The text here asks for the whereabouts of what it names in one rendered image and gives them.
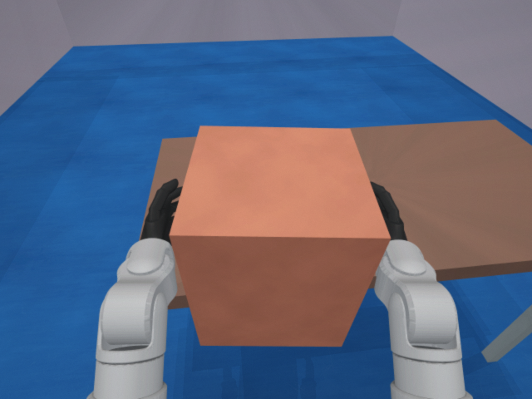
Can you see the table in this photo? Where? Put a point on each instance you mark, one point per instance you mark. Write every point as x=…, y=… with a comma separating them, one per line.
x=463, y=190

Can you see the right robot hand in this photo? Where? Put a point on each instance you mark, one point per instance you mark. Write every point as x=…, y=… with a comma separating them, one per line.
x=390, y=212

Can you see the right robot forearm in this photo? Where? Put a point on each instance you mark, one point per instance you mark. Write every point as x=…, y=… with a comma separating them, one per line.
x=424, y=329

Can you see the left robot hand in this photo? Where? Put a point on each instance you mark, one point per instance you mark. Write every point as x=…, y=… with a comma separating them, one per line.
x=159, y=221

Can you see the left robot forearm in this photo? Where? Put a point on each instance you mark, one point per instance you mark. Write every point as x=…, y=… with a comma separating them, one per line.
x=131, y=339

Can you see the carton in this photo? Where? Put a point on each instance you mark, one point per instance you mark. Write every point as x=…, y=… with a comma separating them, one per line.
x=277, y=235

